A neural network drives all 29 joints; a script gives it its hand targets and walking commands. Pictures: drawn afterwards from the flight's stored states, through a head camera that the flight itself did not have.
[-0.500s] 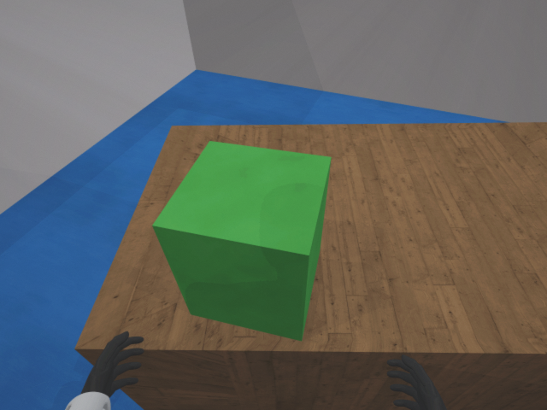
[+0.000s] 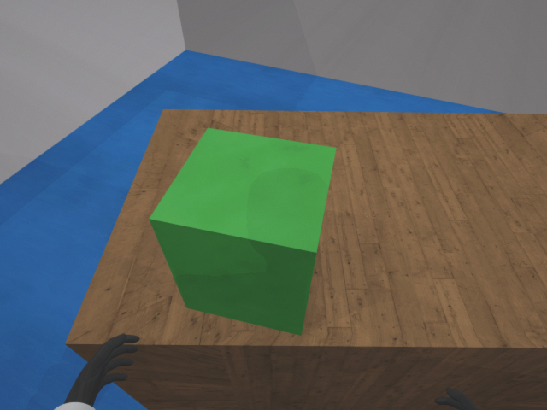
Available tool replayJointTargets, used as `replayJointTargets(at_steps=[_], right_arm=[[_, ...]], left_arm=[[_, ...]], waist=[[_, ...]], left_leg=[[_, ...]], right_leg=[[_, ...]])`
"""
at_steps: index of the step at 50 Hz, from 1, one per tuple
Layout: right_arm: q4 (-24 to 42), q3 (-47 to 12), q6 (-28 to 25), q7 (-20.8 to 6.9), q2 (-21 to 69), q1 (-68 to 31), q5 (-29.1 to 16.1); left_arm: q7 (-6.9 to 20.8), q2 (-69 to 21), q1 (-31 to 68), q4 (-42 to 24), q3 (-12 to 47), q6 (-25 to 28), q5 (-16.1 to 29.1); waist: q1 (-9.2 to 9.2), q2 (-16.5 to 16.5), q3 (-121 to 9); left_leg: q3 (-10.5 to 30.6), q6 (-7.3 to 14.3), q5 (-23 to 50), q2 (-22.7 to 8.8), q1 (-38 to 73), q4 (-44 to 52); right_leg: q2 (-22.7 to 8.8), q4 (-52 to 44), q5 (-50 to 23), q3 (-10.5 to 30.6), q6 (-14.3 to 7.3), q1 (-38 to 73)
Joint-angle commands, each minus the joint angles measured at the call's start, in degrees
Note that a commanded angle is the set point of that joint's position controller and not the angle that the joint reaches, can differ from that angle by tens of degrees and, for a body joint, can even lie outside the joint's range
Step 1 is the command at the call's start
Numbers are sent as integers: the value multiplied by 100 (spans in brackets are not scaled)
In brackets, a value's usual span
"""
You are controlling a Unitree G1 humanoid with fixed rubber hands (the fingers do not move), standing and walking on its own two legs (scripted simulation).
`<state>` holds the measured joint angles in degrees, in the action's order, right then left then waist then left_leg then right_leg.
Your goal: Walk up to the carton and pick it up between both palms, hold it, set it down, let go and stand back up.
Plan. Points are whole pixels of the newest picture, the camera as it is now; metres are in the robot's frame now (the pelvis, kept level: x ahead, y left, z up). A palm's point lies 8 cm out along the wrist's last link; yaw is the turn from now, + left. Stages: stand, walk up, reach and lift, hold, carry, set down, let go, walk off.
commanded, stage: stand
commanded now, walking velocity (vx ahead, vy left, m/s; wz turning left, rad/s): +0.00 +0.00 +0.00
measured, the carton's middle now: (255, 234) +0.39 +0.04 +0.03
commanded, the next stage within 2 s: none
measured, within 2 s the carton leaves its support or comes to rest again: neither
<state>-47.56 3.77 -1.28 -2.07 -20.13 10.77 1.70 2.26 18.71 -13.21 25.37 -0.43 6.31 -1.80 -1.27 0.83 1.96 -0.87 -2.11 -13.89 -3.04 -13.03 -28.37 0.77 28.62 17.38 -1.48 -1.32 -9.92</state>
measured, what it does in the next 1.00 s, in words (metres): stands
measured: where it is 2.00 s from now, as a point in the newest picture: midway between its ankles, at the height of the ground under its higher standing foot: outside the picture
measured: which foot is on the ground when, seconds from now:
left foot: down 0.00-1.00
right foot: down 0.00-1.00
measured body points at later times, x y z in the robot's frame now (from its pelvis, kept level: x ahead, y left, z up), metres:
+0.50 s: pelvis -0.01 +0.00 +0.00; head -0.01 +0.00 +0.45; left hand +0.18 +0.26 -0.04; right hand +0.11 -0.29 -0.11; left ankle +0.01 +0.14 -0.74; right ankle -0.02 -0.10 -0.74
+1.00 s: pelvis -0.02 +0.00 +0.00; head -0.02 +0.00 +0.45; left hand +0.18 +0.26 -0.04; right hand +0.11 -0.29 -0.11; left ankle +0.01 +0.14 -0.74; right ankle -0.02 -0.10 -0.74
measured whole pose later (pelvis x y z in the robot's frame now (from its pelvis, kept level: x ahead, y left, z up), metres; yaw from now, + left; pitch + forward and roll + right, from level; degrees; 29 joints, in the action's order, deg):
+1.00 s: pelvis -0.02 +0.00 +0.00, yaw +1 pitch -2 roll +0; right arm -53.2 2.9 -0.7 -3.0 -19.6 7.9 1.2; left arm 1.1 20.5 -9.5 30.9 2.1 8.9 -1.1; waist 0.3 0.1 1.2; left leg 0.0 -1.6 -13.0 -2.3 -14.6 -29.6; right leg 0.1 30.1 17.0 -2.4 -1.1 -11.2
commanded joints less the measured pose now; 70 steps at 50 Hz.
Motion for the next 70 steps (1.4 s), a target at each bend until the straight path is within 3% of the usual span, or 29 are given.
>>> replayJointTargets(at_steps=[1, 2, 3, 4, 6, 9, 16, 19, 21, 23, 26, 27, 28, 31, 32, 35, 39, 40, 41, 47, 48, 51, 57, 61, 62, 63, 67, 69, 70], right_arm=[[407, 155, -80, -53, -886, -404, -25], [390, 166, -72, -34, -983, -472, -20], [355, 150, -74, -30, -936, -380, -31], [283, 146, -60, -9, -968, -345, -31], [290, 185, -36, -25, -1093, -428, -5], [230, 222, -36, -24, -1154, -395, -3], [246, 228, -47, -29, -1084, -555, -35], [132, 195, -31, -31, -1046, -460, -19], [126, 183, -46, -20, -1028, -458, -20], [107, 163, -39, -51, -1036, -514, -30], [53, 194, -42, -54, -1067, -474, -37], [45, 194, -54, -40, -1079, -557, -32], [54, 195, -73, -42, -1086, -552, -35], [-1, 193, -66, -31, -1130, -473, -37], [2, 201, -71, -46, -1096, -563, -34], [-33, 190, -76, -43, -1106, -547, -25], [-67, 173, -55, -70, -1107, -565, -49], [-94, 180, -57, -59, -1122, -583, -33], [-104, 158, -68, -55, -1114, -525, -56], [-133, 167, -61, -58, -1165, -577, -80], [-146, 161, -53, -49, -1154, -658, -54], [-217, 162, -53, -35, -1154, -545, -73], [-219, 143, -56, -38, -1133, -605, -84], [-220, 130, -72, -41, -1140, -696, -69], [-214, 124, -76, -31, -1109, -706, -70], [-235, 152, -93, -29, -1194, -727, -71], [-302, 121, -56, -26, -1108, -561, -75], [-296, 118, -41, -46, -1119, -676, -97], [-280, 108, -35, -39, -1131, -679, -98]], left_arm=[[-286, 1193, 323, 188, -476, -288, -30], [-301, 1188, 380, 219, -451, -306, -49], [-309, 1193, 382, 170, -426, -300, -58], [-301, 1190, 320, 202, -420, -273, -25], [-308, 1221, 266, 252, -388, -286, -20], [-339, 1269, 265, 369, -401, -274, -24], [-335, 1326, 308, 488, -367, -208, -13], [-329, 1306, 310, 527, -356, -169, -7], [-340, 1303, 385, 578, -353, -205, -20], [-331, 1394, 374, 599, -373, -204, -9], [-346, 1344, 356, 659, -351, -201, -3], [-353, 1383, 426, 668, -368, -221, -13], [-345, 1350, 465, 687, -352, -215, -33], [-325, 1297, 410, 730, -328, -223, 16], [-330, 1353, 451, 730, -343, -209, 22], [-333, 1369, 464, 815, -330, -203, 1], [-336, 1308, 434, 817, -293, -213, 18], [-331, 1359, 419, 895, -311, -215, 31], [-345, 1352, 420, 865, -325, -203, 37], [-333, 1396, 565, 944, -306, -207, 28], [-337, 1371, 551, 957, -298, -216, 28], [-357, 1420, 624, 986, -307, -210, 38], [-318, 1388, 530, 1068, -284, -185, 23], [-318, 1377, 460, 1079, -303, -201, 71], [-329, 1379, 599, 1068, -296, -186, 67], [-322, 1370, 564, 1076, -298, -211, 58], [-332, 1457, 608, 1128, -318, -190, 61], [-337, 1391, 635, 1079, -279, -194, 70], [-344, 1431, 670, 1093, -288, -174, 46]], waist=[[126, -632, -327], [173, -522, -416], [198, -638, -294], [108, -588, -193], [163, -694, 97], [146, -541, 178], [174, -674, 14], [152, -529, -132], [241, -538, 61], [111, -693, 93], [145, -555, -3], [112, -658, 153], [195, -514, 90], [176, -531, 67], [167, -690, 63], [162, -506, 46], [175, -668, 87], [170, -568, 20], [133, -727, 62], [211, -577, 43], [155, -517, 26], [252, -581, 90], [154, -659, -48], [85, -568, -22], [135, -736, 38], [136, -535, -71], [196, -590, 30], [176, -790, 48], [210, -651, 48]], left_leg=[[248, 429, 907, -287, 278, 149], [199, 454, 865, -310, 311, 102], [268, 444, 765, -286, 258, 150], [296, 462, 680, -287, 146, 187], [349, 474, 572, -335, 122, 235], [380, 502, 244, -286, -30, 254], [398, 493, 432, -286, 100, 195], [342, 484, 291, -245, 93, 195], [381, 493, 98, -238, -19, 229], [397, 485, 84, -245, -67, 275], [366, 470, -47, -214, -36, 232], [402, 477, 65, -208, -135, 270], [435, 470, 92, -250, -43, 253], [462, 482, 126, -276, -68, 283], [456, 462, 117, -259, -82, 316], [430, 449, 207, -223, -2, 291], [454, 467, 145, -259, -31, 292], [447, 469, 78, -245, -41, 290], [493, 456, 90, -267, -90, 352], [489, 472, 164, -274, 63, 319], [444, 487, 175, -285, -17, 308], [479, 449, 200, -264, -25, 368], [483, 434, 44, -233, 35, 371], [495, 449, 429, -290, -7, 389], [522, 419, 491, -281, -5, 430], [503, 442, 365, -285, 70, 394], [495, 452, 348, -260, 39, 405], [555, 435, 431, -294, 79, 429], [531, 411, 506, -284, 147, 458]], right_leg=[[-694, -638, -1030, 668, -129, -435], [-739, -601, -1011, 666, -157, -452], [-654, -557, -853, 584, -134, -544], [-683, -590, -545, 631, -120, -587], [-647, -619, -350, 601, -116, -855], [-673, -674, -69, 702, -163, -868], [-682, -724, -236, 642, -170, -764], [-706, -709, -227, 656, -157, -689], [-739, -767, -5, 750, -192, -766], [-704, -792, 280, 691, -174, -778], [-739, -871, 452, 734, -191, -792], [-711, -884, 428, 761, -204, -799], [-720, -825, 336, 741, -205, -839], [-720, -790, 114, 699, -217, -749], [-699, -752, 181, 678, -200, -751], [-706, -795, 126, 682, -201, -808], [-739, -835, 189, 659, -204, -816], [-731, -884, 164, 709, -191, -747], [-751, -865, 239, 700, -209, -746], [-768, -922, 162, 711, -197, -809], [-774, -891, 51, 743, -198, -695], [-789, -941, 212, 741, -215, -728], [-748, -1004, 605, 678, -151, -667], [-727, -854, -183, 600, -127, -517], [-768, -858, -137, 618, -168, -619], [-758, -864, -117, 643, -170, -551], [-782, -979, 76, 668, -163, -583], [-770, -980, -178, 628, -180, -659], [-771, -974, -222, 604, -153, -679]])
